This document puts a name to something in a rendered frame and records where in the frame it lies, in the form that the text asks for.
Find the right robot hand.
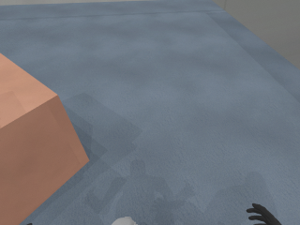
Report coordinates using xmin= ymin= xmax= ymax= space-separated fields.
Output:
xmin=246 ymin=203 xmax=281 ymax=225

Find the pedestal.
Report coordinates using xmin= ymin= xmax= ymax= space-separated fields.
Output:
xmin=0 ymin=53 xmax=89 ymax=225

